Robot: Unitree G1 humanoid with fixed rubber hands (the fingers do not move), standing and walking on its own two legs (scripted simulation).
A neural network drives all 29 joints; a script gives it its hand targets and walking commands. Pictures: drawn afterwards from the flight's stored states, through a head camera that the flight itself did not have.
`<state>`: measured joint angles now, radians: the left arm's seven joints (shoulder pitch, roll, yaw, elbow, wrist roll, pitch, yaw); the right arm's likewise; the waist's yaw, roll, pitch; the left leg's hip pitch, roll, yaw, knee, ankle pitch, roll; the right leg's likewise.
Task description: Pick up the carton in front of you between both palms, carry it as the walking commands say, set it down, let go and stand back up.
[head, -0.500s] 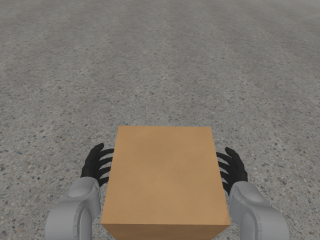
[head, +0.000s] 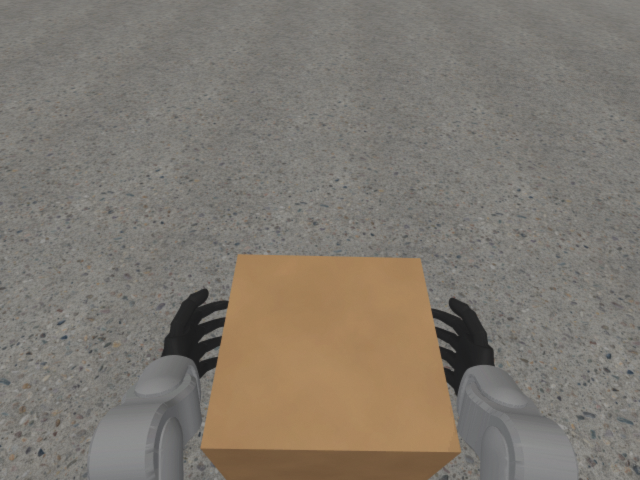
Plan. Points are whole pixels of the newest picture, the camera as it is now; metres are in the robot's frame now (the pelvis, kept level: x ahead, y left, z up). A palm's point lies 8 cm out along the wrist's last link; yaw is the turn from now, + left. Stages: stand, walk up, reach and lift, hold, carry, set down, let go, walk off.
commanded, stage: carry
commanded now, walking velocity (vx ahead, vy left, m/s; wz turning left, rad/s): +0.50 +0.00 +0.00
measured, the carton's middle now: (325, 384) +0.25 +0.00 +0.02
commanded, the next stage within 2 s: none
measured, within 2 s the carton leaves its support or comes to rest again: neither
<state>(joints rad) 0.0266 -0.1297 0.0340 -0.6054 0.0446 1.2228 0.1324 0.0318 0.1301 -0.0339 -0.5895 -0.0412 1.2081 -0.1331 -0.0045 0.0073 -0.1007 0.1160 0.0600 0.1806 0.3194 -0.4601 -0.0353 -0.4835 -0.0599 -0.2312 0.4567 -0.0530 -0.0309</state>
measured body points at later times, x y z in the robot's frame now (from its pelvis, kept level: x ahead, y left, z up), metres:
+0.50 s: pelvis +0.33 +0.01 +0.00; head +0.32 +0.02 +0.45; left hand +0.58 +0.16 +0.10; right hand +0.57 -0.14 +0.10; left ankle +0.46 +0.11 -0.72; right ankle +0.14 -0.09 -0.72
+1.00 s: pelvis +0.67 -0.01 +0.00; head +0.66 -0.01 +0.45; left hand +0.92 +0.14 +0.10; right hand +0.92 -0.16 +0.09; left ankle +0.47 +0.11 -0.71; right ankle +0.79 -0.10 -0.72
